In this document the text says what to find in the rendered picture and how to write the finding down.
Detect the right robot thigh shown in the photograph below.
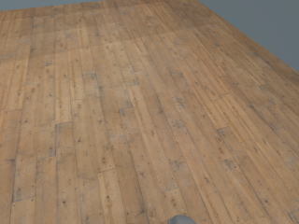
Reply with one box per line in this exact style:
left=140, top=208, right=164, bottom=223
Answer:
left=167, top=215, right=196, bottom=224

